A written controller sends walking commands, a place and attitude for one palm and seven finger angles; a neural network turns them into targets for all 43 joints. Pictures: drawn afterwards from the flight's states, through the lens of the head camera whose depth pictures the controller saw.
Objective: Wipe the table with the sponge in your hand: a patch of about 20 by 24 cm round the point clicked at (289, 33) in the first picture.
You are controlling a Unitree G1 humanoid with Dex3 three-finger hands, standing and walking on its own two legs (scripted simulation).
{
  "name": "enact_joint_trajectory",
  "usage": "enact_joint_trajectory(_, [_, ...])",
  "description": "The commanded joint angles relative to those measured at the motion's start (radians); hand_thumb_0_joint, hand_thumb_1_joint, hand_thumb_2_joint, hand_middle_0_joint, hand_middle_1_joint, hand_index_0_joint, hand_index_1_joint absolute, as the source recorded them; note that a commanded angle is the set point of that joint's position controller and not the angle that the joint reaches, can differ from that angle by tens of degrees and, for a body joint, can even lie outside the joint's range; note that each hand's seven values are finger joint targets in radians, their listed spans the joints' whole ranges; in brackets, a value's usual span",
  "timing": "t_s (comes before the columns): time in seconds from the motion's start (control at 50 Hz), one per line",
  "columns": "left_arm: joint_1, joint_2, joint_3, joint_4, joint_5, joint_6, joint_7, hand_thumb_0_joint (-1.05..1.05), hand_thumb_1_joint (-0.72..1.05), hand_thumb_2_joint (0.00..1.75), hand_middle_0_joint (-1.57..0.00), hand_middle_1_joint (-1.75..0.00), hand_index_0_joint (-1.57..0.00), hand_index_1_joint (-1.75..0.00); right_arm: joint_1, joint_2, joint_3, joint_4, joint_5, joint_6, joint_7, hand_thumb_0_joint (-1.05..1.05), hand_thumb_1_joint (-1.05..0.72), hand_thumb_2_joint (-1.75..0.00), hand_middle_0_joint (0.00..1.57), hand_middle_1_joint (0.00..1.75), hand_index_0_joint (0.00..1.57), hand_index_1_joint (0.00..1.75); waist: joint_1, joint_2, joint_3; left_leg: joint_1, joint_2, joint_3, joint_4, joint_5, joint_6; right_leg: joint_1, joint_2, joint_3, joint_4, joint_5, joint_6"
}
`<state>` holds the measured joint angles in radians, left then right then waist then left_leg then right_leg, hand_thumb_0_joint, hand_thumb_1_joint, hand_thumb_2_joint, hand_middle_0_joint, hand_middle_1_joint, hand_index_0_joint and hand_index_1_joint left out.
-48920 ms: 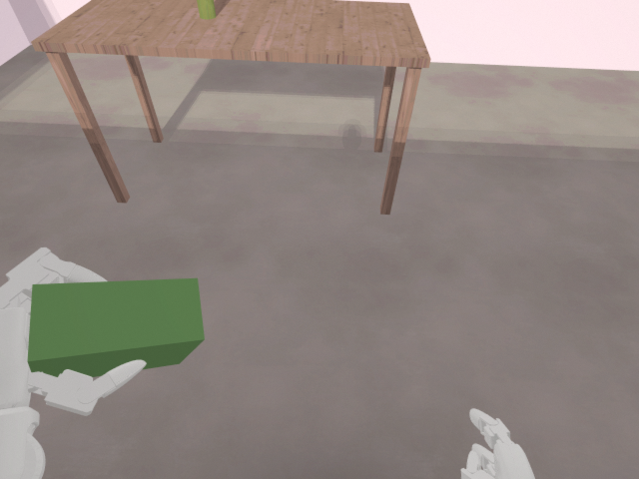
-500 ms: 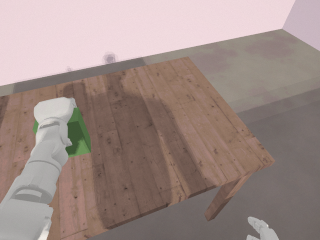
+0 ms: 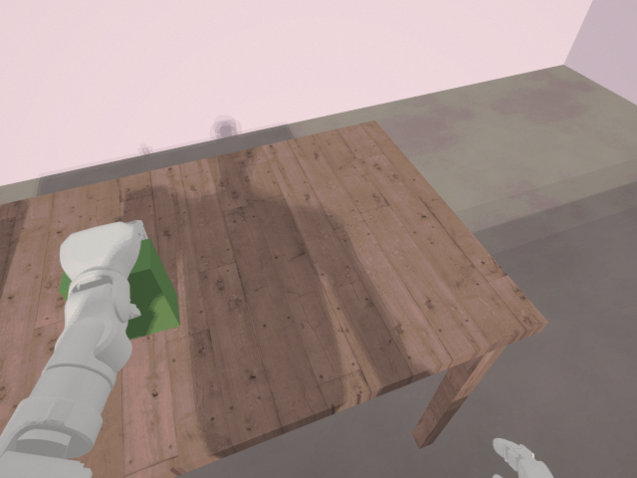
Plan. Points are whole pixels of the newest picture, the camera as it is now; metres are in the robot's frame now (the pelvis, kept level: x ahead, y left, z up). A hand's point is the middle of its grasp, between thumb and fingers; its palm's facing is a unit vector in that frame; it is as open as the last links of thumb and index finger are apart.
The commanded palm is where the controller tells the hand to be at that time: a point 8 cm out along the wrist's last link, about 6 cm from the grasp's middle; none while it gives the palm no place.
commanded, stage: wipe back along the first lane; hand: left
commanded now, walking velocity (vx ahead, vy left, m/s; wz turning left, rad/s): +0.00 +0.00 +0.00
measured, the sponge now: (132, 303) +0.34 +0.31 +0.00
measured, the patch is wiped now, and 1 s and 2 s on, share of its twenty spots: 1.00 1.00 1.00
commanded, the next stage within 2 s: lift the sponge slowly off the table in 1.18 s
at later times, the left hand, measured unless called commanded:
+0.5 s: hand (121, 305) +0.30 +0.28 +0.06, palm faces -0.02 -0.04 -1.00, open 10.1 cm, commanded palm +0.26 +0.27 +0.09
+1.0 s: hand (123, 345) +0.25 +0.26 +0.06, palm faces +0.03 -0.08 -1.00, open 10.1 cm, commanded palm +0.20 +0.24 +0.09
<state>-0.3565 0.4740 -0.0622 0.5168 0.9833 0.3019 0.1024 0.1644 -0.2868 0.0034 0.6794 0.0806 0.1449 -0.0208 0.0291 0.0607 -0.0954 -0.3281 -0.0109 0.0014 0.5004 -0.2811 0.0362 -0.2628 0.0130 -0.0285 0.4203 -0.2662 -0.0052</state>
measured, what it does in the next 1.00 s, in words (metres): stands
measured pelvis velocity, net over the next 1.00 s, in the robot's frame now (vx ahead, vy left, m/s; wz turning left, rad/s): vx -0.01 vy -0.01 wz -0.01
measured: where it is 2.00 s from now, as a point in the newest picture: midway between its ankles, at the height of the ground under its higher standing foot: outside the picture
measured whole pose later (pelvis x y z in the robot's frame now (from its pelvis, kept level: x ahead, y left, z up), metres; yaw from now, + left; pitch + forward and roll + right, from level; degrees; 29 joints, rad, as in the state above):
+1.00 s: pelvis -0.01 -0.01 +0.00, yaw +0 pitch +1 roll -1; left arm 0.07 0.39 -0.14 0.00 0.97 0.44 0.12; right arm 0.05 -0.27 0.03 0.65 0.07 0.11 0.00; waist 0.09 0.09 -0.07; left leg -0.23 -0.01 0.01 0.49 -0.28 0.03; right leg -0.19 0.01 -0.02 0.45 -0.29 -0.02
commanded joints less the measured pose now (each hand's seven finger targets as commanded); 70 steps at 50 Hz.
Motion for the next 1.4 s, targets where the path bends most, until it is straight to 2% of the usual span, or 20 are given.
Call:
enact_joint_trajectory(0.0, [-0.121, 0.162, 0.045, -0.100, -0.013, 0.008, -0.031, 0.00, 0.10, 1.30, -1.20, -1.60, -1.20, -1.60, -0.130, -0.130, -0.041, -0.155, -0.002, -0.044, -0.013, 0.00, -0.90, -0.90, 0.20, 0.30, 0.20, 0.30, 0.020, -0.060, -0.189, 0.125, -0.007, -0.039, -0.038, 0.356, 0.016, 0.082, 0.016, 0.000, -0.016, 0.338, -0.067])
enact_joint_trajectory(0.38, [0.018, 0.058, -0.019, -0.283, -0.026, 0.067, -0.021, 0.00, 0.10, 1.30, -1.20, -1.60, -1.20, -1.60, -0.209, -0.111, -0.027, -0.177, -0.005, -0.060, -0.010, 0.00, -0.90, -0.90, 0.20, 0.30, 0.20, 0.30, 0.033, -0.070, -0.152, 0.148, -0.005, -0.051, -0.053, 0.328, 0.013, 0.081, 0.020, -0.003, -0.015, 0.299, -0.068])
enact_joint_trajectory(0.6, [0.239, -0.003, -0.038, -0.438, -0.050, 0.083, -0.022, 0.00, 0.10, 1.30, -1.20, -1.60, -1.20, -1.60, -0.248, -0.094, -0.024, -0.200, -0.008, -0.080, 0.012, 0.00, -0.90, -0.90, 0.20, 0.30, 0.20, 0.30, 0.051, -0.090, -0.159, 0.163, -0.003, -0.047, -0.033, 0.403, 0.012, 0.129, 0.015, 0.011, 0.011, 0.426, -0.063])
enact_joint_trajectory(0.66, [0.283, 0.043, 0.011, -0.485, -0.054, 0.093, -0.012, 0.00, 0.10, 1.30, -1.20, -1.60, -1.20, -1.60, -0.260, -0.101, -0.026, -0.197, -0.011, -0.078, 0.013, 0.00, -0.90, -0.90, 0.20, 0.30, 0.20, 0.30, 0.059, -0.105, -0.154, 0.155, -0.002, -0.048, -0.035, 0.405, 0.008, 0.141, 0.016, 0.028, 0.018, 0.452, -0.065])
enact_joint_trajectory(0.68, [0.281, -0.007, -0.035, -0.506, -0.058, 0.101, -0.013, 0.00, 0.10, 1.30, -1.20, -1.60, -1.20, -1.60, -0.267, -0.092, -0.022, -0.207, -0.010, -0.078, 0.012, 0.00, -0.90, -0.90, 0.20, 0.30, 0.20, 0.30, 0.053, -0.108, -0.138, 0.152, -0.005, -0.043, -0.036, 0.396, 0.011, 0.136, 0.013, 0.016, 0.013, 0.452, -0.060])
enact_joint_trajectory(0.76, [0.329, 0.029, 0.002, -0.545, -0.058, 0.124, -0.002, 0.00, 0.10, 1.30, -1.20, -1.60, -1.20, -1.60, -0.283, -0.096, -0.022, -0.203, -0.010, -0.080, 0.014, 0.00, -0.90, -0.90, 0.20, 0.30, 0.20, 0.30, 0.066, -0.091, -0.123, 0.153, -0.002, -0.050, -0.047, 0.377, 0.007, 0.134, 0.017, 0.033, 0.013, 0.414, -0.066])
enact_joint_trajectory(0.82, [0.364, -0.017, -0.044, -0.557, -0.053, 0.136, -0.005, 0.00, 0.10, 1.30, -1.20, -1.60, -1.20, -1.60, -0.296, -0.086, -0.016, -0.207, -0.008, -0.083, 0.016, 0.00, -0.90, -0.90, 0.20, 0.30, 0.20, 0.30, 0.063, -0.089, -0.109, 0.155, -0.005, -0.043, -0.044, 0.375, 0.008, 0.132, 0.014, 0.027, 0.012, 0.421, -0.063])
enact_joint_trajectory(0.86, [0.372, 0.019, -0.014, -0.586, -0.052, 0.140, -0.005, 0.00, 0.10, 1.30, -1.20, -1.60, -1.20, -1.60, -0.305, -0.090, -0.019, -0.206, -0.010, -0.081, 0.015, 0.00, -0.90, -0.90, 0.20, 0.30, 0.20, 0.30, 0.068, -0.085, -0.113, 0.155, -0.003, -0.048, -0.052, 0.354, 0.008, 0.135, 0.017, 0.042, 0.009, 0.391, -0.066])
enact_joint_trajectory(0.94, [0.401, -0.017, -0.052, -0.592, -0.049, 0.146, -0.012, 0.00, 0.10, 1.30, -1.20, -1.60, -1.20, -1.60, -0.315, -0.080, -0.012, -0.208, -0.007, -0.085, 0.014, 0.00, -0.90, -0.90, 0.20, 0.30, 0.20, 0.30, 0.069, -0.083, -0.088, 0.148, -0.006, -0.047, -0.056, 0.322, 0.010, 0.124, 0.017, 0.035, 0.003, 0.343, -0.064])
enact_joint_trajectory(0.96, [0.398, 0.011, -0.026, -0.611, -0.046, 0.144, -0.010, 0.00, 0.10, 1.30, -1.20, -1.60, -1.20, -1.60, -0.316, -0.088, -0.016, -0.206, -0.010, -0.084, 0.015, 0.00, -0.90, -0.90, 0.20, 0.30, 0.20, 0.30, 0.070, -0.076, -0.099, 0.152, -0.004, -0.051, -0.058, 0.320, 0.009, 0.127, 0.021, 0.046, 0.005, 0.338, -0.069])
enact_joint_trajectory(1.0, [0.434, -0.024, -0.056, -0.620, -0.052, 0.141, -0.011, 0.00, 0.10, 1.30, -1.20, -1.60, -1.20, -1.60, -0.320, -0.076, -0.013, -0.214, -0.008, -0.088, 0.015, 0.00, -0.90, -0.90, 0.20, 0.30, 0.20, 0.30, 0.069, -0.092, -0.093, 0.151, -0.006, -0.046, -0.052, 0.317, 0.012, 0.127, 0.017, 0.042, 0.005, 0.346, -0.064])
enact_joint_trajectory(1.06, [0.483, 0.000, -0.027, -0.644, -0.054, 0.136, -0.005, 0.00, 0.10, 1.30, -1.20, -1.60, -1.20, -1.60, -0.328, -0.082, -0.015, -0.212, -0.011, -0.090, 0.019, 0.00, -0.90, -0.90, 0.20, 0.30, 0.20, 0.30, 0.080, -0.090, -0.083, 0.143, -0.005, -0.052, -0.059, 0.303, 0.008, 0.129, 0.020, 0.052, 0.004, 0.330, -0.067])
enact_joint_trajectory(1.14, [0.526, -0.055, -0.082, -0.672, -0.054, 0.138, -0.003, 0.00, 0.10, 1.30, -1.20, -1.60, -1.20, -1.60, -0.338, -0.070, -0.013, -0.219, -0.009, -0.092, 0.029, 0.00, -0.90, -0.90, 0.20, 0.30, 0.20, 0.30, 0.079, -0.099, -0.068, 0.144, -0.003, -0.049, -0.057, 0.300, 0.010, 0.119, 0.019, 0.043, 0.003, 0.320, -0.064])
enact_joint_trajectory(1.16, [0.537, -0.015, -0.042, -0.690, -0.057, 0.136, 0.002, 0.00, 0.10, 1.30, -1.20, -1.60, -1.20, -1.60, -0.340, -0.076, -0.017, -0.217, -0.011, -0.091, 0.028, 0.00, -0.90, -0.90, 0.20, 0.30, 0.20, 0.30, 0.085, -0.104, -0.081, 0.148, -0.002, -0.054, -0.061, 0.291, 0.011, 0.127, 0.023, 0.056, 0.001, 0.311, -0.067])
enact_joint_trajectory(1.2, [0.539, -0.042, -0.070, -0.698, -0.060, 0.143, 0.003, 0.00, 0.10, 1.30, -1.20, -1.60, -1.20, -1.60, -0.348, -0.067, -0.012, -0.222, -0.008, -0.090, 0.027, 0.00, -0.90, -0.90, 0.20, 0.30, 0.20, 0.30, 0.080, -0.103, -0.056, 0.139, -0.004, -0.048, -0.062, 0.274, 0.012, 0.119, 0.019, 0.048, -0.002, 0.293, -0.062])
enact_joint_trajectory(1.26, [0.527, 0.005, -0.028, -0.697, -0.052, 0.145, 0.010, 0.00, 0.10, 1.30, -1.20, -1.60, -1.20, -1.60, -0.349, -0.076, -0.012, -0.208, -0.010, -0.090, 0.022, 0.00, -0.90, -0.90, 0.20, 0.30, 0.20, 0.30, 0.082, -0.095, -0.044, 0.138, -0.005, -0.052, -0.068, 0.246, 0.009, 0.109, 0.026, 0.071, -0.011, 0.257, -0.067])
enact_joint_trajectory(1.28, [0.500, -0.027, -0.068, -0.703, -0.046, 0.153, 0.006, 0.00, 0.10, 1.30, -1.20, -1.60, -1.20, -1.60, -0.356, -0.071, -0.008, -0.216, -0.009, -0.089, 0.020, 0.00, -0.90, -0.90, 0.20, 0.30, 0.20, 0.30, 0.081, -0.088, -0.041, 0.141, -0.008, -0.050, -0.068, 0.244, 0.013, 0.107, 0.022, 0.055, -0.015, 0.247, -0.064])
enact_joint_trajectory(1.34, [0.434, -0.006, -0.055, -0.695, -0.037, 0.159, 0.006, 0.00, 0.10, 1.30, -1.20, -1.60, -1.20, -1.60, -0.356, -0.071, -0.008, -0.205, -0.011, -0.091, 0.010, 0.00, -0.90, -0.90, 0.20, 0.30, 0.20, 0.30, 0.075, -0.081, -0.037, 0.148, -0.008, -0.049, -0.075, 0.220, 0.014, 0.095, 0.021, 0.066, -0.027, 0.200, -0.064])
enact_joint_trajectory(1.36, [0.403, 0.047, -0.006, -0.706, -0.036, 0.158, 0.010, 0.00, 0.10, 1.30, -1.20, -1.60, -1.20, -1.60, -0.357, -0.078, -0.010, -0.200, -0.013, -0.093, 0.004, 0.00, -0.90, -0.90, 0.20, 0.30, 0.20, 0.30, 0.078, -0.069, -0.045, 0.153, -0.008, -0.054, -0.080, 0.205, 0.014, 0.099, 0.027, 0.082, -0.032, 0.180, -0.068])
enact_joint_trajectory(1.38, [0.390, 0.030, -0.025, -0.694, -0.030, 0.164, 0.006, 0.00, 0.10, 1.30, -1.20, -1.60, -1.20, -1.60, -0.359, -0.073, -0.005, -0.205, -0.013, -0.094, 0.001, 0.00, -0.90, -0.90, 0.20, 0.30, 0.20, 0.30, 0.084, -0.055, -0.054, 0.155, -0.012, -0.053, -0.079, 0.213, 0.017, 0.108, 0.022, 0.062, -0.031, 0.182, -0.067])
